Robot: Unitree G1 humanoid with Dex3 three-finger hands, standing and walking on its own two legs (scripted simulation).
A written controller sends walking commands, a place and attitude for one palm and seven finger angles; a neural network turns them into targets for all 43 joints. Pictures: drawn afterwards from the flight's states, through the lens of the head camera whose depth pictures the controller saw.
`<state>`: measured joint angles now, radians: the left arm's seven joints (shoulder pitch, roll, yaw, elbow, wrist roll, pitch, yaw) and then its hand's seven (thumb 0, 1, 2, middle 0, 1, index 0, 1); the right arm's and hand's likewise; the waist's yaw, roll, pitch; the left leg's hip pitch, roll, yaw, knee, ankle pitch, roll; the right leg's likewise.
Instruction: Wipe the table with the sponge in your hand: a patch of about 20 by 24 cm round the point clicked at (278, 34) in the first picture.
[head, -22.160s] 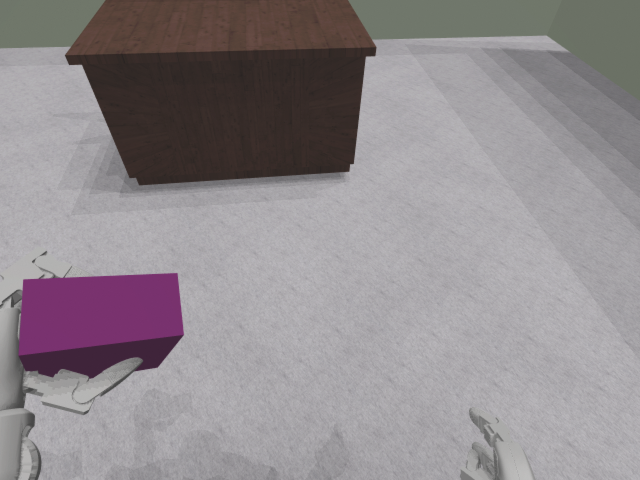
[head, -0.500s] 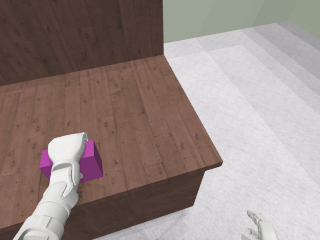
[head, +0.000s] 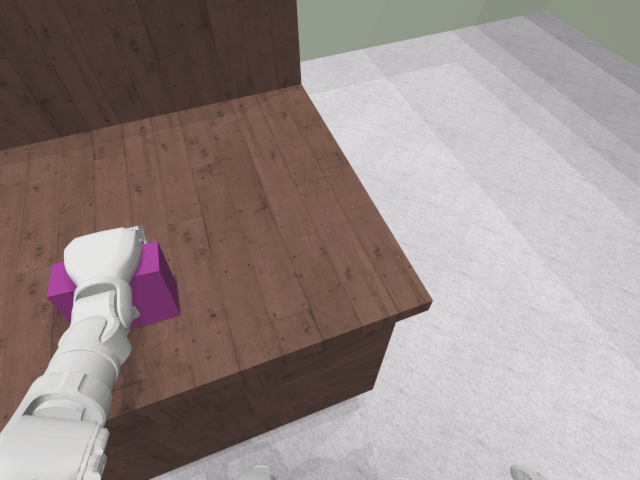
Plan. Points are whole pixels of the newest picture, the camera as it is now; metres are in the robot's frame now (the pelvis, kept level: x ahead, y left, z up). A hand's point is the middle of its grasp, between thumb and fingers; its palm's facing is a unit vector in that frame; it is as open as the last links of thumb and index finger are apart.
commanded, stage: wipe forward along the first lane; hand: left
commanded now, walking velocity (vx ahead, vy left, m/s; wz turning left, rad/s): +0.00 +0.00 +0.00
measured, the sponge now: (125, 298) +0.36 +0.31 -0.04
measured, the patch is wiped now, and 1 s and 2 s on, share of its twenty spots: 0.50 0.50 0.70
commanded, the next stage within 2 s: slide across to the middle lane in 0.78 s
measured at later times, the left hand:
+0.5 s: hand (112, 249) +0.42 +0.34 +0.00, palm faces -0.13 +0.01 -0.99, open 9.8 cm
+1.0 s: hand (107, 229) +0.45 +0.36 +0.00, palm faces -0.14 +0.05 -0.99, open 9.8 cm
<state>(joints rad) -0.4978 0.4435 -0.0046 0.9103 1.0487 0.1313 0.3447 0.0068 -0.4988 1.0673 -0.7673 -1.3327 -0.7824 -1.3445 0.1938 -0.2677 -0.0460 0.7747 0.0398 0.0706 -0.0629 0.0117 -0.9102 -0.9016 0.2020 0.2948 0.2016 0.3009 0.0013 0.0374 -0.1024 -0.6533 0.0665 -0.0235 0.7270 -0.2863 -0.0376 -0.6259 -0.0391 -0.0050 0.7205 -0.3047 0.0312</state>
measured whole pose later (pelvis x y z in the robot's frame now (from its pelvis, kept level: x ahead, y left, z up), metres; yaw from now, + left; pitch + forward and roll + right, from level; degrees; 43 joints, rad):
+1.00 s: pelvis +0.01 +0.02 -0.01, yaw -1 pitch +20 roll -3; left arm -0.80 0.63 0.03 1.16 1.10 0.10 0.31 0.01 -0.51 1.08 -0.78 -1.33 -0.79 -1.36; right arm 0.27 -0.27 -0.04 0.76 0.02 0.07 -0.02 0.01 -0.91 -0.90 0.20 0.29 0.20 0.30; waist -0.08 0.02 -0.12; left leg -0.85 0.07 -0.02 0.83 -0.33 -0.02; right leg -0.79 -0.03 0.00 0.74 -0.30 0.05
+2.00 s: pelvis +0.04 +0.01 +0.01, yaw -1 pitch +15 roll -2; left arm -0.66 0.35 -0.09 1.04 1.03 0.25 0.40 -0.01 -0.49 1.08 -0.76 -1.34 -0.76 -1.37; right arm 0.21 -0.25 -0.07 0.81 0.03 0.13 0.02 0.01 -0.91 -0.90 0.20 0.29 0.20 0.30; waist -0.03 0.04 -0.14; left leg -0.63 0.07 -0.02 0.70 -0.33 -0.04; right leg -0.58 -0.03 0.00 0.64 -0.32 0.04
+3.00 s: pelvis +0.04 +0.01 +0.01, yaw +0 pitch +9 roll -1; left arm -0.33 0.21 -0.26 0.66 1.03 0.43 0.40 -0.01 -0.47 1.07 -0.73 -1.36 -0.74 -1.39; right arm 0.09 -0.24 -0.03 0.72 0.05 0.16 0.01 0.01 -0.91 -0.90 0.20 0.29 0.20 0.30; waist 0.05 0.04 -0.14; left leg -0.49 0.05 -0.02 0.67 -0.33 -0.04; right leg -0.45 -0.05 0.00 0.64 -0.34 0.04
